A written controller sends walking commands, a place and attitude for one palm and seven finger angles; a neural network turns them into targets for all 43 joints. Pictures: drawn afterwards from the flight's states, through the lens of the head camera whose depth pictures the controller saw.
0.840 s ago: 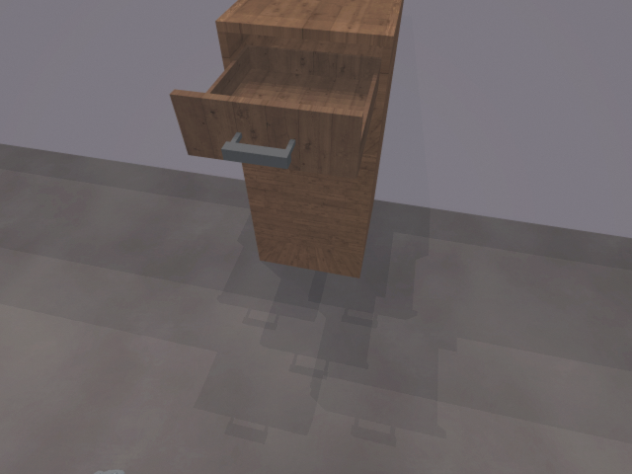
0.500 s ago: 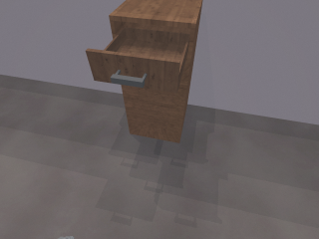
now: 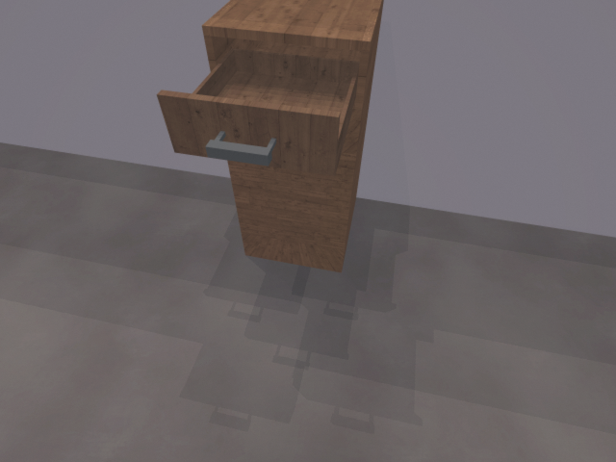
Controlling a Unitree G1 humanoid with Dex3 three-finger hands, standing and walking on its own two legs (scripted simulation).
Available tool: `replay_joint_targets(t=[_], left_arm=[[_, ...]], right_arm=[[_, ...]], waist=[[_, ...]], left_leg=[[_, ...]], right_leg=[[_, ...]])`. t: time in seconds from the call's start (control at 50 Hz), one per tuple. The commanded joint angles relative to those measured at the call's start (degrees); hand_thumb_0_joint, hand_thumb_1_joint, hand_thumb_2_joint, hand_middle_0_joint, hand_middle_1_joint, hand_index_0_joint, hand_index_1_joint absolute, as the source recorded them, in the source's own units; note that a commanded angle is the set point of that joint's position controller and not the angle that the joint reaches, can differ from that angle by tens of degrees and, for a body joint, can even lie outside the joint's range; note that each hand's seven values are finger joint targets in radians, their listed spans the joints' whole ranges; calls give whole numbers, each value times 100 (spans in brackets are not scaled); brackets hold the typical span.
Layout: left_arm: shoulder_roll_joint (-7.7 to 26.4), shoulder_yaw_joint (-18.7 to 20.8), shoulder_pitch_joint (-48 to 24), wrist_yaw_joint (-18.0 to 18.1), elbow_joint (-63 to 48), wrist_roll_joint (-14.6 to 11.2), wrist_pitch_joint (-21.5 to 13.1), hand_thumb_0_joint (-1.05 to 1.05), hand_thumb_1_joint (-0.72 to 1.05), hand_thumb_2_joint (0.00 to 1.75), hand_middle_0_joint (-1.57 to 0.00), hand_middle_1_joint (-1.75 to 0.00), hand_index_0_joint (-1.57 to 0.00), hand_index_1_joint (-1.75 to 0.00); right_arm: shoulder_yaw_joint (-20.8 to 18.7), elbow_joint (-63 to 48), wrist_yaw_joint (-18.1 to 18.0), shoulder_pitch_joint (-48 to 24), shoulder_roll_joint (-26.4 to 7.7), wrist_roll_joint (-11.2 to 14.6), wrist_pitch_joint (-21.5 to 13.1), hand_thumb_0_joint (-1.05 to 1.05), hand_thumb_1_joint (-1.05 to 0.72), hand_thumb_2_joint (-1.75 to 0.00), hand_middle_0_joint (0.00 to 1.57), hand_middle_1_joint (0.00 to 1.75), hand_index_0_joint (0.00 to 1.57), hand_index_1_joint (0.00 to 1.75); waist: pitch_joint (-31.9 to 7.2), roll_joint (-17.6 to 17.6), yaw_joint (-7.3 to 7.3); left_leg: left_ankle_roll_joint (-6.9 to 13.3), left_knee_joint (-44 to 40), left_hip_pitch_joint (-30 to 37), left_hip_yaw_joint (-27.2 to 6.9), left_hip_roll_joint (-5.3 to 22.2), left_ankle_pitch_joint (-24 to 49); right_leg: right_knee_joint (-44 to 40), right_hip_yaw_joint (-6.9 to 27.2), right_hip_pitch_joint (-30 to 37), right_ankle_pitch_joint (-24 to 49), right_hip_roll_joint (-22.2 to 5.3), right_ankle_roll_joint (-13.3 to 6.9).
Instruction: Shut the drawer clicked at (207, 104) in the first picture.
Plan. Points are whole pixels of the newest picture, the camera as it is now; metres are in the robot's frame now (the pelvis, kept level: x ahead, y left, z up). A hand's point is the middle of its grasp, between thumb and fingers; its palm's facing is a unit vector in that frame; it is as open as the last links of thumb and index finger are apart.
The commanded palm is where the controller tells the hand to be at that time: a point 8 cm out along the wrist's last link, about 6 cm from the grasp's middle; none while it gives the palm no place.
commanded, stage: look at it before walking up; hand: left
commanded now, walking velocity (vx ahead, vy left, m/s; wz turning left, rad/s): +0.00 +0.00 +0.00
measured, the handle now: (243, 146) +0.67 +0.17 +0.04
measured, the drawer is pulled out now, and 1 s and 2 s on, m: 0.29 0.29 0.29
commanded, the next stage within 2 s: turn to face it in 0.60 s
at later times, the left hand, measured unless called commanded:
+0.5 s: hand out of the picture +0.06 +0.24 -0.16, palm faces -0.02 -0.95 -0.32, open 7.4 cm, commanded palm none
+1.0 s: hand out of the picture +0.06 +0.23 -0.17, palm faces -0.05 -0.95 -0.31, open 7.4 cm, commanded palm none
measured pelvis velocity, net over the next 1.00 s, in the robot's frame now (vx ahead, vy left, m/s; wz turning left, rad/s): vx -0.01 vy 0.01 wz -0.06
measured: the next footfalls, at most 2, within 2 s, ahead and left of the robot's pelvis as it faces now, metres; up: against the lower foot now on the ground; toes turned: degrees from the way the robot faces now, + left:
right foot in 1.86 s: +0.30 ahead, -0.09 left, +0.00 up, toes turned -16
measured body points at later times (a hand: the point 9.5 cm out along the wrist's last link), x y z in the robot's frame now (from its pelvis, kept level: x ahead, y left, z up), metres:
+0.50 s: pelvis +0.00 +0.00 +0.00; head +0.00 +0.00 +0.45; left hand +0.06 +0.29 -0.14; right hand +0.07 -0.28 -0.14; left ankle -0.01 +0.13 -0.75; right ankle +0.00 -0.11 -0.75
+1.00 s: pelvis -0.01 +0.01 +0.00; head +0.00 +0.01 +0.45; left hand +0.06 +0.28 -0.14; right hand +0.05 -0.27 -0.14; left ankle -0.01 +0.13 -0.75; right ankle +0.00 -0.11 -0.75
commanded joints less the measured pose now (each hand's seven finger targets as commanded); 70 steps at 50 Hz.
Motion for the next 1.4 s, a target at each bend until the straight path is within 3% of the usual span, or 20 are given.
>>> replay_joint_targets(t=[0.0, 0.22, 0.44, 0.68, 0.78, 0.94, 1.08, 1.1, 1.14, 1.18, 1.22, 1.26, 1.28, 1.32, 1.34, 1.36, 1.38], left_arm=[[1147, 206, -217, 52, -351, -17, -120, 0, 90, 90, -20, -30, -20, -30], [1129, 211, -230, 45, -358, -5, -113, 0, 90, 90, -20, -30, -20, -30], [1145, 211, -192, 46, -351, -4, -131, 0, 90, 90, -20, -30, -20, -30], [1147, 199, -159, 44, -301, -2, -119, 0, 90, 90, -20, -30, -20, -30], [1171, 230, -184, 35, -343, 0, -102, 0, 90, 90, -20, -30, -20, -30], [626, 188, 187, 58, -395, 6, 78, 0, 90, 90, -20, -30, -20, -30], [465, 253, 367, 67, -613, 21, 136, 0, 90, 90, -20, -30, -20, -30], [406, 254, 453, 56, -595, 25, 124, 0, 90, 90, -20, -30, -20, -30], [338, 267, 582, 10, -577, 62, 122, 0, 90, 90, -20, -30, -20, -30], [303, 312, 754, -19, -578, 91, 127, 0, 90, 90, -20, -30, -20, -30], [272, 364, 1041, -18, -518, 76, 78, 0, 90, 90, -20, -30, -20, -30], [382, 439, 1457, 15, -410, 34, -4, 0, 90, 90, -20, -30, -20, -30], [412, 468, 1514, 43, -417, 20, -45, 0, 90, 90, -20, -30, -20, -30], [307, 502, 1387, 70, -460, 48, -96, 0, 90, 90, -20, -30, -20, -30], [239, 501, 1254, 75, -470, 47, -95, 0, 90, 90, -20, -30, -20, -30], [94, 497, 1074, 59, -510, 38, -73, 0, 90, 90, -20, -30, -20, -30], [-154, 462, 900, 26, -600, 29, -54, 0, 90, 90, -20, -30, -20, -30]], right_arm=[[-197, -334, -100, -278, -1060, 28, -154, 0, -90, -90, 20, 30, 20, 30], [-204, -347, -97, -288, -1063, 25, -167, 0, -90, -90, 20, 30, 20, 30], [-212, -347, -103, -266, -1069, 39, -171, 0, -90, -90, 20, 30, 20, 30], [-203, -305, -98, -248, -1077, 37, -161, 0, -90, -90, 20, 30, 20, 30], [-240, -331, -121, -196, -1102, 34, -172, 0, -90, -90, 20, 30, 20, 30], [-205, -405, -153, 158, -486, 31, -63, 0, -90, -90, 20, 30, 20, 30], [-305, -568, -182, 364, -324, 31, -38, 0, -90, -90, 20, 30, 20, 30], [-289, -535, -167, 427, -303, 18, -42, 0, -90, -90, 20, 30, 20, 30], [-311, -498, -103, 529, -293, -15, -42, 0, -90, -90, 20, 30, 20, 30], [-329, -492, -59, 576, -215, -42, -26, 0, -90, -90, 20, 30, 20, 30], [-319, -482, -46, 741, -6, -41, -63, 0, -90, -90, 20, 30, 20, 30], [-307, -511, -43, 845, 185, -19, -129, 0, -90, -90, 20, 30, 20, 30], [-307, -535, -42, 860, 220, -16, -170, 0, -90, -90, 20, 30, 20, 30], [-316, -550, -37, 948, 303, -5, -243, 0, -90, -90, 20, 30, 20, 30], [-308, -472, -41, 1175, 376, 9, -271, 0, -90, -90, 20, 30, 20, 30], [-291, -341, -62, 1552, 451, 21, -307, 0, -90, -90, 20, 30, 20, 30], [-326, -165, -113, 2076, 284, -1, -342, 0, -90, -90, 20, 30, 20, 30]], waist=[[-271, -75, 20], [-204, 3, 33], [-345, -79, 25], [-201, -14, 25], [-285, 17, 3], [-258, -40, 8], [-192, 66, 10], [-291, 41, 29], [12, -25, 99], [550, -177, 161], [656, -523, 207], [441, -1113, 244], [391, -1086, 226], [443, -999, 117], [423, -831, -18], [392, -590, -189], [382, 163, -360]], left_leg=[[207, -303, -8, -465, 567, 677], [211, -387, -12, -486, 578, 623], [214, -357, 121, -474, 614, 849], [206, -451, 47, -497, 604, 637], [195, -346, 174, -386, 651, 726], [111, 32, 44, -81, 675, 512], [164, 280, -154, 0, 732, 233], [175, 234, -159, -7, 721, -293], [266, 29, -454, -132, 663, -1787], [297, 167, -959, -111, 509, -2496], [280, 767, -1223, 106, 280, -2174], [208, 1806, -1585, 461, 35, -1532], [198, 1994, -1673, 420, 74, -1457], [218, 1778, -1490, 307, 167, -1433], [245, 1238, -888, 344, 172, -1311], [281, 589, -74, 314, 152, -1127], [473, -52, 687, -399, 590, -1358]], right_leg=[[-434, 611, -18, 865, -708, -143], [-494, 602, -81, 692, -692, -118], [-485, 589, 13, 1017, -697, -118], [-573, 598, -61, 705, -683, -99], [-485, 697, -111, 1026, -662, -141], [-85, 881, -407, 1248, -577, -109], [314, 1006, -717, 1169, -441, -161], [276, 997, -656, 531, -388, -169], [109, 1042, -825, -1359, -249, -234], [-103, 1293, -1072, -2361, -273, -350], [-353, 1767, -963, -2618, -522, -578], [-874, 2605, -413, -2712, -1112, -934], [-1008, 2868, -329, -2566, -1364, -1105], [-789, 2611, -489, -1751, -1394, -1171], [-513, 2266, -860, -1505, -1264, -1086], [-109, 1778, -1442, -1435, -913, -896], [865, 1164, -2146, -1378, -303, -630]])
